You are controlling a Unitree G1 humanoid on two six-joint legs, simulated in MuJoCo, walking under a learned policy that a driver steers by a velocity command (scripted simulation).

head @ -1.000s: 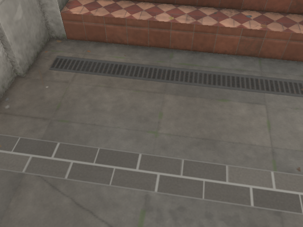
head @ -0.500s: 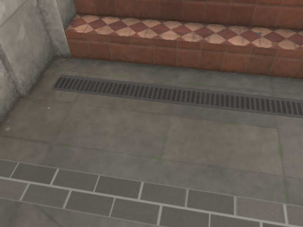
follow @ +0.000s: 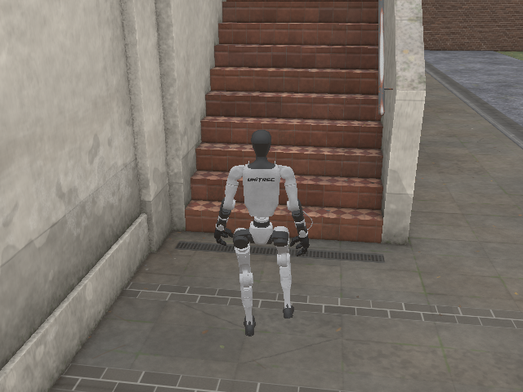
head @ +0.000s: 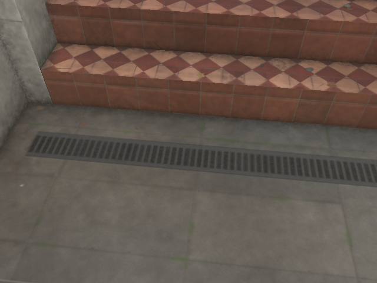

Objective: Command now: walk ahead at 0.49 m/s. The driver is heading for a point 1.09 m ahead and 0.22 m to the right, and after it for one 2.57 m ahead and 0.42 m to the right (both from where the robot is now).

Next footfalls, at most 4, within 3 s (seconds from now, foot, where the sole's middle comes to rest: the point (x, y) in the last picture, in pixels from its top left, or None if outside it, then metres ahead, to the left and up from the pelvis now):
0.30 right None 0.34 -0.17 -0.78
0.86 left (171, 248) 0.65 0.07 -0.78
1.38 right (223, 192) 0.89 -0.14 -0.78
1.84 left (200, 146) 1.15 -0.06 -0.78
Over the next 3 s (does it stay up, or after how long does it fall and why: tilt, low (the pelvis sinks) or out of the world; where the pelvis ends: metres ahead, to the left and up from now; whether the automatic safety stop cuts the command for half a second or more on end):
stays up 0.96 -0.05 -0.01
